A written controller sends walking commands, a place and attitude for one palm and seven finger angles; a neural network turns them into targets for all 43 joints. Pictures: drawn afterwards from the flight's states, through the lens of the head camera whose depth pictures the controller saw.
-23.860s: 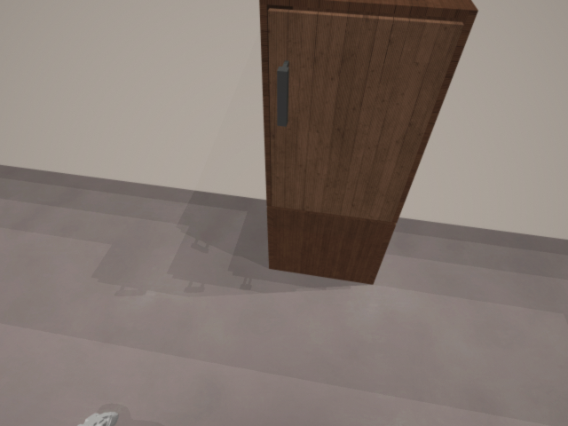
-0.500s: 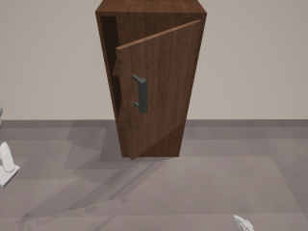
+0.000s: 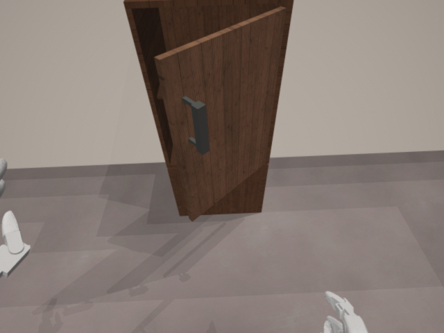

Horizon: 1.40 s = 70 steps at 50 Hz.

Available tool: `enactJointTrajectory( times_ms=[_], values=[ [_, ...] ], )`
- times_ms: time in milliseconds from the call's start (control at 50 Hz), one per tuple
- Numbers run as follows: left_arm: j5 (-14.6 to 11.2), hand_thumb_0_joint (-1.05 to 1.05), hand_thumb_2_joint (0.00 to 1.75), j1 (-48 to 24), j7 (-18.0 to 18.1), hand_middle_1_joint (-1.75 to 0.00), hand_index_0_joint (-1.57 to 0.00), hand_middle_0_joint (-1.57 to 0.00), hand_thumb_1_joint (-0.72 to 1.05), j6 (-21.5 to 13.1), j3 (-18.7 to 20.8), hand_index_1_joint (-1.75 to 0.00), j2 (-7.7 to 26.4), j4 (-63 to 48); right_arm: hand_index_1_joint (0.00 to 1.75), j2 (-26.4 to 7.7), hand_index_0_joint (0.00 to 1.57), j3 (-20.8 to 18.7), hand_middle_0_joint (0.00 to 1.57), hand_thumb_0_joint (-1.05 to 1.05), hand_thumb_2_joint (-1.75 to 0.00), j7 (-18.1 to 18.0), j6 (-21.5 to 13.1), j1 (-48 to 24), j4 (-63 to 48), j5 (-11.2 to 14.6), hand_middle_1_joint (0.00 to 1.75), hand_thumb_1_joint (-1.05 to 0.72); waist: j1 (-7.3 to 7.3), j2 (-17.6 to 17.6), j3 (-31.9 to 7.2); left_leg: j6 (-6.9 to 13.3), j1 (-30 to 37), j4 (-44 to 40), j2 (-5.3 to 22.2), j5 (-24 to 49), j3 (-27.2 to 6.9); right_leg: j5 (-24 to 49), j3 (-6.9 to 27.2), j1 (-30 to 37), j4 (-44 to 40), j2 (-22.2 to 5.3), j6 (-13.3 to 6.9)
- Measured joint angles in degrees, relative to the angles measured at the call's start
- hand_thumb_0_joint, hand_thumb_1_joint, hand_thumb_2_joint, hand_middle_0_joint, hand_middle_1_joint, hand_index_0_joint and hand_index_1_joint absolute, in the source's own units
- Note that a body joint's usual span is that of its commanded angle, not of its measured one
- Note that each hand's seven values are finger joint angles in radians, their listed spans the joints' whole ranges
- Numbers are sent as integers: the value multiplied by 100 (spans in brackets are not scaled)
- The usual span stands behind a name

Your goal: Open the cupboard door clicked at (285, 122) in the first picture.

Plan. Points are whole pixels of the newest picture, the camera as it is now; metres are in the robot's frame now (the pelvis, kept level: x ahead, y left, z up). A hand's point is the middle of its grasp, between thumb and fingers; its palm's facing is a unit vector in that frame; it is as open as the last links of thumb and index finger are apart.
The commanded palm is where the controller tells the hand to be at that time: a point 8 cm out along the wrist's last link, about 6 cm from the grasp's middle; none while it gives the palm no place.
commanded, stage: stop stepping back and stand still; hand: left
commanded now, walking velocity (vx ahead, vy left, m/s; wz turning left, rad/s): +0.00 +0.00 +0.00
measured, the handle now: (195, 125) +0.55 +0.11 +0.07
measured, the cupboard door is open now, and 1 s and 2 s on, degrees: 42 42 42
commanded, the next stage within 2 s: let the arm hang, fingers relaxed in 0.30 s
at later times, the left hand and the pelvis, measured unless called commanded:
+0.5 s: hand (50, 276) +0.19 +0.30 +0.05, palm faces +0.21 -0.83 -0.51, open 7.4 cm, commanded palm none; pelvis -0.02 +0.03 +0.00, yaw +1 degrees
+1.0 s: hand out of the picture -0.11 +0.21 -0.17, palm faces +0.09 -0.97 -0.22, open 7.3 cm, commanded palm none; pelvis -0.04 +0.03 +0.00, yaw +2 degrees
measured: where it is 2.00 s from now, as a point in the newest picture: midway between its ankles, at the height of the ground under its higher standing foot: outside the picture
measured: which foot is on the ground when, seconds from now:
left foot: down 0.00-1.00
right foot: down 0.00-1.00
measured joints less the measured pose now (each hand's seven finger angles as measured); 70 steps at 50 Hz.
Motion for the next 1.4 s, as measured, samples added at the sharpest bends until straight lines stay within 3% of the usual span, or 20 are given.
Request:
enactJointTrajectory(
  times_ms=[40,80,160,300,400,440,480,540,600,680,780,880,980,1220,1400],
  values=[
    [22,1,90,-85,12,-30,-22,-21,88,18,-67,-30,-86,156,30,-58,20,-2,20,1,-90,-40,16,17,34,-1,30,-90,31,-50,20,40,140,-274,-42,122,-22,28,15,66,-76,-28,24],
    [25,1,90,-269,27,-30,-22,-21,88,65,-136,-30,-137,231,30,-151,20,-15,20,1,-90,-98,-7,28,22,-9,30,-90,23,-34,88,74,405,-889,-1,687,-75,-19,-60,121,-38,-5,55],
    [7,1,90,-596,37,-30,-22,-21,88,169,-214,-30,-164,210,30,-175,20,-69,20,1,-90,-157,19,-93,47,-7,30,-90,73,-250,212,-8,685,-1215,-59,541,-32,-38,-21,241,-64,-70,98],
    [-7,1,90,-364,5,-30,-22,-21,88,77,-89,-30,136,-295,30,-155,20,-86,20,1,-90,-119,-29,-326,-356,10,30,-90,-106,-300,229,5,643,-1356,-13,667,24,210,40,269,-403,-22,146],
    [-69,1,90,-99,-24,-30,-22,-21,88,48,5,-30,245,-232,30,-126,20,-83,20,1,-90,-112,53,-343,-426,21,30,-90,-133,-222,125,42,599,-1448,-16,748,68,352,85,248,-573,-23,185],
    [130,1,90,-542,-253,-30,-21,-21,89,49,-393,-30,301,670,30,-293,20,-142,20,1,-90,99,-102,-370,-88,47,30,-90,-63,-86,-6,82,364,-1282,-84,747,8,304,14,26,-365,-96,216],
    [256,0,90,-1176,-541,-30,-21,-20,89,489,-956,-30,160,2080,30,-522,20,-159,20,1,-90,246,33,-507,345,2,30,-90,23,94,-101,143,173,-1097,-178,715,-4,180,-9,-210,-46,-197,249],
    [359,0,90,-1761,-780,-30,-20,-20,90,1118,-1580,-30,-250,4200,30,-676,20,-122,20,1,-90,287,301,-669,806,-85,30,-90,-14,231,-106,229,6,-914,-297,693,34,35,20,-479,368,-327,302],
    [410,0,90,-1908,-891,-30,-20,-20,90,1412,-2020,-30,-655,5757,30,-579,20,-73,20,1,-90,280,490,-610,1105,-135,30,-90,-89,108,40,222,20,-895,-323,732,54,18,38,-508,480,-357,284],
    [370,1,90,-1798,-895,-30,-20,-20,91,1563,-2374,-30,-1125,7107,30,-276,20,12,20,1,-90,257,724,-264,1501,-170,30,-91,-149,-310,235,168,105,-930,-294,798,-27,76,-43,-374,391,-326,230],
    [314,1,90,-1653,-791,-30,-21,-21,99,1541,-2290,-30,-1151,8140,30,52,20,50,20,1,-90,181,889,265,2038,-186,30,-91,-75,-578,352,129,139,-1062,-213,907,-168,293,-181,-196,15,-231,204],
    [299,1,90,-1439,-825,-30,-21,-21,96,1424,-2286,-30,-1221,8707,30,120,20,-27,20,1,-90,109,952,619,2379,-159,30,-91,-1,-336,341,169,206,-1269,-253,1042,-207,451,-220,-83,-257,-261,243],
    [292,0,90,-1289,-775,-30,-21,-20,93,1361,-2259,-30,-1287,9051,30,176,20,-75,20,1,-90,85,906,690,2497,-146,30,-91,-19,-66,264,206,275,-1379,-292,1100,-144,477,-159,-64,-291,-302,271],
    [295,0,90,-1598,-699,-30,-20,-20,91,1304,-2212,-30,-1458,9100,30,486,20,-43,20,0,-90,80,784,607,2608,-173,30,-91,-90,-75,32,230,272,-1343,-314,1037,-31,371,-44,-170,-103,-334,295],
    [307,1,90,-1807,-678,-30,-20,-20,93,1234,-2219,-30,-1554,9021,30,486,20,-71,20,0,-90,50,715,570,2636,-157,30,-91,-107,-191,64,213,364,-1506,-333,1072,-41,366,-49,-109,-190,-348,291]
  ],
)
